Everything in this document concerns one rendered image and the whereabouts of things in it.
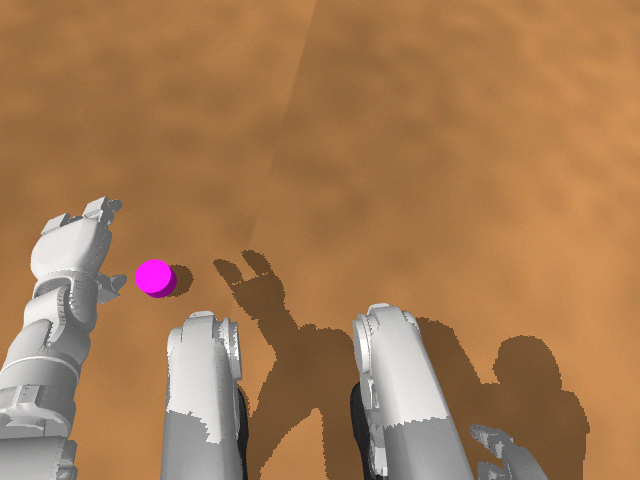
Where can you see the right robot foot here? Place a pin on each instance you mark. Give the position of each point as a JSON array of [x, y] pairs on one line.
[[361, 433]]

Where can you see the left robot arm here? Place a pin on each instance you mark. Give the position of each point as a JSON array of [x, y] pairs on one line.
[[39, 378]]

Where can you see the left robot hand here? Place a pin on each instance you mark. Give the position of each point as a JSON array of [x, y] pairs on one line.
[[80, 244]]

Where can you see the tin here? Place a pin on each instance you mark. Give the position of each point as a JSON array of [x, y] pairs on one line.
[[155, 278]]

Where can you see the right robot hand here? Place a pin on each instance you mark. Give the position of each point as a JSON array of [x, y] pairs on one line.
[[518, 462]]

